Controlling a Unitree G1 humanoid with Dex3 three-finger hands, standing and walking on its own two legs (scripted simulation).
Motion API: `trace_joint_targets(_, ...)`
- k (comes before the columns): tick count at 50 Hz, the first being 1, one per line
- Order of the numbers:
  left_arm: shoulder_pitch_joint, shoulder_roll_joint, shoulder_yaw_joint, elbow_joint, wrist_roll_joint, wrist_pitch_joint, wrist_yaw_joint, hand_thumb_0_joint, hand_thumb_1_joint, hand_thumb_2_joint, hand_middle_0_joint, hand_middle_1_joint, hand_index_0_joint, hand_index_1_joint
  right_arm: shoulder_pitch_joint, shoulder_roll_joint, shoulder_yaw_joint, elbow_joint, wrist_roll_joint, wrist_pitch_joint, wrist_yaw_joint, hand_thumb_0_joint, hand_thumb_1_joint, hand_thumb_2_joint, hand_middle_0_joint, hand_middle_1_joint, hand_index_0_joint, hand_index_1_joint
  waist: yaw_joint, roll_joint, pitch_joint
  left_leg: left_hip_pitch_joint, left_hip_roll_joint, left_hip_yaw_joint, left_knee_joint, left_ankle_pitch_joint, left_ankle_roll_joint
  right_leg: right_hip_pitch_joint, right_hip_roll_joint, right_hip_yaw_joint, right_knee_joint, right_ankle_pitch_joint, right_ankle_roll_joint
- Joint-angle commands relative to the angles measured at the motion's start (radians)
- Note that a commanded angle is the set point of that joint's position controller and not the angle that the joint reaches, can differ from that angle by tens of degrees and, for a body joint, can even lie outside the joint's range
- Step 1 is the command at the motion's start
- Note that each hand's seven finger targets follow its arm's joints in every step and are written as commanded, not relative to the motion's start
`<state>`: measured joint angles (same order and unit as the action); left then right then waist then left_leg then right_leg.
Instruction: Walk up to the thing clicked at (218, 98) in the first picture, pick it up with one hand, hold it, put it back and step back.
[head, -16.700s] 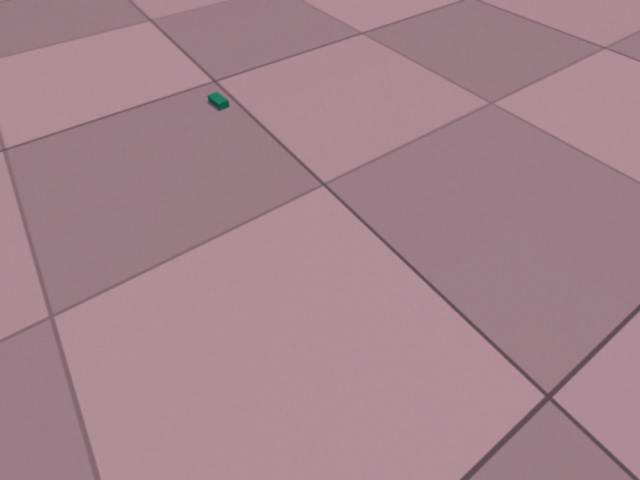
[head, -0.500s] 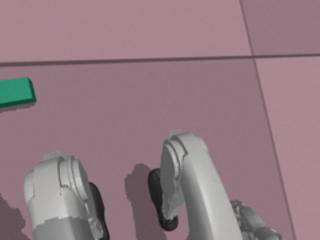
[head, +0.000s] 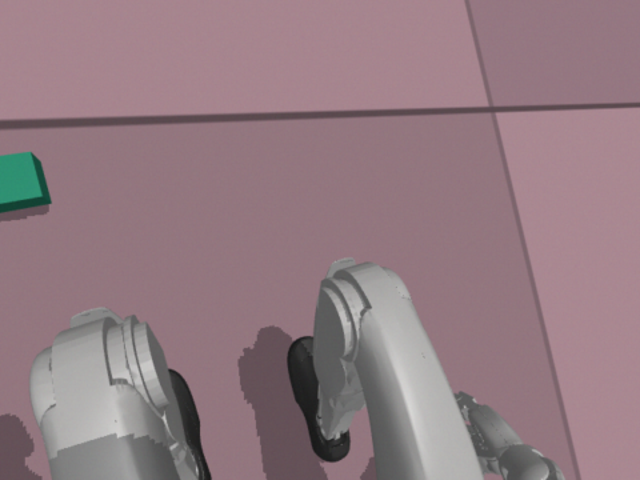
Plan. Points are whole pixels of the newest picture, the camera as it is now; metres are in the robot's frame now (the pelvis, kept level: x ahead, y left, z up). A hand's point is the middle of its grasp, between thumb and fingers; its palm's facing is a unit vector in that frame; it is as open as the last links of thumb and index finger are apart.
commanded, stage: rise first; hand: left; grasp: from above
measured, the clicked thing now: out of the picture +0.48 +0.36 -0.30
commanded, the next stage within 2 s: none
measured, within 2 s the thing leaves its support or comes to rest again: neither
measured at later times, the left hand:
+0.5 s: hand out of the picture +0.43 +0.39 -0.19, palm faces -0.44 -0.13 -0.89, open 14.1 cm
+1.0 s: hand out of the picture +0.43 +0.39 -0.18, palm faces -0.45 -0.13 -0.89, open 14.1 cm
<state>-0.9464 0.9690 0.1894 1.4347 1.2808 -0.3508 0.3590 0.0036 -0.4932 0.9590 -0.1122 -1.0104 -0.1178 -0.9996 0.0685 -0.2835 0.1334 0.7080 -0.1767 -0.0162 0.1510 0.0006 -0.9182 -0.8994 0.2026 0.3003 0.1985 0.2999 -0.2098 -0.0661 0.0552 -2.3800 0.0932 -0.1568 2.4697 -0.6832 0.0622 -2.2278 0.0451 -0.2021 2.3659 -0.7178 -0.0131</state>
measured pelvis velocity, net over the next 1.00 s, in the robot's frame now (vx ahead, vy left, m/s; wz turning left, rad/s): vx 0.00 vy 0.00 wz -0.01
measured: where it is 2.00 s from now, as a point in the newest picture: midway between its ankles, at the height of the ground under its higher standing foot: (257, 438)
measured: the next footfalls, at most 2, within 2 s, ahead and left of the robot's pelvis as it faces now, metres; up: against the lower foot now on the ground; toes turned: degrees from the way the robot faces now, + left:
none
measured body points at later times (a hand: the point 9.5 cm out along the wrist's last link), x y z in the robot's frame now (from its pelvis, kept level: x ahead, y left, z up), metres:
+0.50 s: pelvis +0.00 +0.00 +0.00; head +0.26 +0.11 +0.34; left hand +0.45 +0.39 -0.14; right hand +0.08 -0.27 -0.09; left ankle +0.07 +0.12 -0.28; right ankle +0.09 -0.10 -0.28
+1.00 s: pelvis +0.00 +0.00 +0.00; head +0.25 +0.12 +0.35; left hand +0.45 +0.40 -0.13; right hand +0.08 -0.26 -0.09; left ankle +0.07 +0.12 -0.28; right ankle +0.09 -0.10 -0.28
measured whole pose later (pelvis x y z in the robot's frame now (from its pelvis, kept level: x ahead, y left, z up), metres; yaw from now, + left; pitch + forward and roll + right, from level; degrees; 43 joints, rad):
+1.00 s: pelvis +0.00 +0.00 +0.00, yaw -1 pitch +31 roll -12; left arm -0.99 1.02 0.17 1.47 1.28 -0.33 0.34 0.00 -0.53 1.00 -0.09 -1.02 -0.09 -1.02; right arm 0.09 -0.29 0.18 0.69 -0.18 -0.04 0.16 0.00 -0.91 -0.90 0.20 0.30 0.20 0.30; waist -0.24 -0.08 0.06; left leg -2.38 0.09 -0.17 2.48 -0.67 0.06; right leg -2.22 0.05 -0.21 2.36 -0.70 -0.01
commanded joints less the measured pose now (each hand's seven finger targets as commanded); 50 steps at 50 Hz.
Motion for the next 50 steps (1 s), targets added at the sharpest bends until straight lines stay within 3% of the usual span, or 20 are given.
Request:
trace_joint_targets(1,-0.248,0.308,0.034,-0.113,-0.012,0.000,0.041,0.000,-0.528,0.972,-0.075,-1.032,-0.085,-1.021,0.220,-0.272,-0.076,0.000,-0.002,0.007,-0.014,0.000,-0.911,-0.904,0.199,0.300,0.199,0.300,-0.009,0.405,-0.718,0.618,-0.026,0.007,-0.224,0.242,-0.031,0.244,0.048,-0.014,-0.215,0.269,-0.018)
trace_joint_targets(11,-0.260,0.320,0.024,-0.072,-0.013,0.011,0.048,0.000,-0.545,0.985,-0.073,-1.037,-0.078,-1.031,0.215,-0.282,-0.062,-0.006,-0.003,-0.006,-0.012,0.000,-0.913,-0.905,0.199,0.300,0.199,0.300,-0.027,0.404,-0.657,0.588,-0.024,0.000,-0.225,0.205,-0.032,0.224,0.045,-0.019,-0.210,0.249,-0.018)
trace_joint_targets(14,-0.274,0.345,0.035,-0.105,-0.008,0.008,0.048,0.000,-0.539,0.984,-0.074,-1.030,-0.080,-1.023,0.214,-0.282,-0.058,-0.006,-0.003,-0.007,-0.013,0.000,-0.911,-0.904,0.199,0.300,0.200,0.300,-0.016,0.434,-0.692,0.608,-0.025,0.002,-0.228,0.222,-0.036,0.240,0.048,-0.018,-0.205,0.261,-0.020)
trace_joint_targets(16,-0.268,0.341,0.027,-0.090,-0.013,0.009,0.047,0.000,-0.545,0.984,-0.073,-1.035,-0.078,-1.029,0.215,-0.281,-0.052,-0.011,-0.004,-0.008,-0.011,0.000,-0.913,-0.905,0.199,0.300,0.199,0.300,-0.023,0.425,-0.679,0.597,-0.025,0.007,-0.215,0.230,-0.032,0.247,0.047,-0.015,-0.211,0.271,-0.017)
trace_joint_targets(17,-0.269,0.326,0.021,-0.083,-0.008,0.009,0.046,0.000,-0.541,0.986,-0.071,-1.035,-0.077,-1.028,0.228,-0.281,-0.050,-0.008,-0.008,-0.009,-0.010,0.000,-0.909,-0.904,0.199,0.300,0.200,0.300,-0.041,0.404,-0.677,0.591,-0.026,0.006,-0.211,0.234,-0.030,0.256,0.050,-0.018,-0.214,0.278,-0.014)
trace_joint_targets(20,-0.297,0.370,0.044,-0.127,-0.015,0.001,0.051,0.000,-0.544,0.988,-0.075,-1.025,-0.078,-1.020,0.231,-0.285,-0.049,-0.009,-0.006,-0.011,-0.011,0.000,-0.910,-0.904,0.199,0.300,0.200,0.300,-0.024,0.427,-0.706,0.593,-0.025,0.010,-0.213,0.236,-0.032,0.279,0.050,-0.015,-0.219,0.283,-0.015)
trace_joint_targets(24,-0.288,0.354,0.035,-0.115,-0.015,0.001,0.051,0.000,-0.551,0.993,-0.070,-1.033,-0.073,-1.028,0.227,-0.287,-0.045,-0.010,-0.012,-0.013,-0.008,0.000,-0.910,-0.904,0.199,0.300,0.200,0.300,-0.033,0.448,-0.708,0.611,-0.022,0.005,-0.212,0.245,-0.034,0.273,0.052,-0.021,-0.214,0.285,-0.016)
trace_joint_targets(27,-0.247,0.365,0.046,-0.104,-0.015,0.010,0.049,0.000,-0.556,0.999,-0.072,-1.024,-0.072,-1.023,0.226,-0.284,-0.046,-0.011,-0.008,-0.010,-0.008,0.000,-0.910,-0.904,0.199,0.300,0.200,0.300,-0.009,0.435,-0.721,0.616,-0.022,0.011,-0.210,0.264,-0.032,0.282,0.055,-0.018,-0.218,0.298,-0.015)
trace_joint_targets(31,-0.242,0.327,0.017,-0.078,-0.015,0.021,0.039,0.000,-0.557,0.999,-0.072,-1.027,-0.072,-1.027,0.225,-0.284,-0.043,-0.008,-0.009,-0.009,-0.004,0.000,-0.910,-0.904,0.199,0.300,0.200,0.300,-0.025,0.436,-0.676,0.607,-0.022,0.005,-0.217,0.263,-0.032,0.259,0.055,-0.022,-0.214,0.298,-0.016)
trace_joint_targets(32,-0.266,0.325,0.016,-0.096,-0.018,0.021,0.036,0.000,-0.545,0.991,-0.072,-1.027,-0.075,-1.024,0.235,-0.286,-0.046,-0.009,-0.009,-0.011,-0.003,0.000,-0.907,-0.903,0.199,0.300,0.200,0.300,-0.042,0.425,-0.679,0.601,-0.022,0.003,-0.217,0.261,-0.032,0.269,0.054,-0.023,-0.216,0.301,-0.014)
trace_joint_targets(34,-0.263,0.362,0.038,-0.128,-0.019,0.021,0.036,0.000,-0.552,0.999,-0.076,-1.018,-0.075,-1.017,0.227,-0.286,-0.046,-0.013,-0.003,-0.008,-0.003,0.000,-0.908,-0.903,0.199,0.300,0.200,0.300,-0.013,0.436,-0.715,0.606,-0.023,0.010,-0.220,0.262,-0.032,0.288,0.056,-0.018,-0.220,0.303,-0.015)
trace_joint_targets(38,-0.257,0.318,0.014,-0.091,-0.028,0.020,0.026,0.000,-0.552,1.001,-0.076,-1.012,-0.073,-1.013,0.226,-0.288,-0.048,-0.015,-0.002,-0.013,-0.002,0.000,-0.906,-0.902,0.199,0.300,0.200,0.300,-0.042,0.398,-0.658,0.582,-0.022,-0.001,-0.221,0.217,-0.030,0.255,0.052,-0.023,-0.221,0.269,-0.014)
trace_joint_targets(40,-0.279,0.347,0.030,-0.112,-0.026,0.018,0.026,0.000,-0.554,1.006,-0.073,-1.014,-0.071,-1.015,0.227,-0.289,-0.048,-0.019,0.000,-0.013,-0.004,0.000,-0.906,-0.902,0.200,0.300,0.200,0.300,-0.034,0.410,-0.670,0.581,-0.023,-0.002,-0.227,0.205,-0.032,0.259,0.049,-0.021,-0.220,0.260,-0.015)
trace_joint_targets(41,-0.255,0.340,0.016,-0.075,-0.021,0.022,0.022,0.000,-0.551,1.000,-0.071,-1.027,-0.072,-1.024,0.219,-0.281,-0.046,-0.018,0.003,-0.013,-0.006,0.000,-0.906,-0.902,0.200,0.300,0.200,0.300,-0.026,0.401,-0.649,0.565,-0.022,0.002,-0.231,0.185,-0.032,0.244,0.052,-0.018,-0.224,0.244,-0.018)
trace_joint_targets(42,-0.296,0.358,0.026,-0.128,-0.025,0.015,0.023,0.000,-0.553,1.002,-0.071,-1.025,-0.071,-1.025,0.219,-0.284,-0.044,-0.022,0.001,-0.012,-0.006,0.000,-0.906,-0.902,0.200,0.300,0.200,0.300,-0.032,0.412,-0.666,0.562,-0.024,0.006,-0.231,0.179,-0.032,0.262,0.051,-0.018,-0.231,0.242,-0.016)
trace_joint_targets(47,-0.320,0.343,0.007,-0.112,-0.020,0.014,0.020,0.000,-0.560,1.009,-0.069,-1.026,-0.067,-1.028,0.227,-0.286,-0.040,-0.020,0.001,-0.017,-0.009,0.000,-0.906,-0.903,0.200,0.300,0.200,0.300,-0.046,0.415,-0.651,0.571,-0.024,0.003,-0.227,0.182,-0.032,0.249,0.048,-0.018,-0.228,0.243,-0.016)
trace_joint_targets(50,-0.310,0.355,0.018,-0.131,-0.022,0.012,0.018,0.000,-0.546,1.000,-0.077,-1.014,-0.076,-1.015,0.222,-0.290,-0.044,-0.020,0.002,-0.017,-0.012,0.000,-0.903,-0.901,0.200,0.300,0.200,0.300,-0.031,0.450,-0.695,0.615,-0.022,-0.003,-0.239,0.203,-0.039,0.249,0.047,-0.023,-0.218,0.254,-0.018)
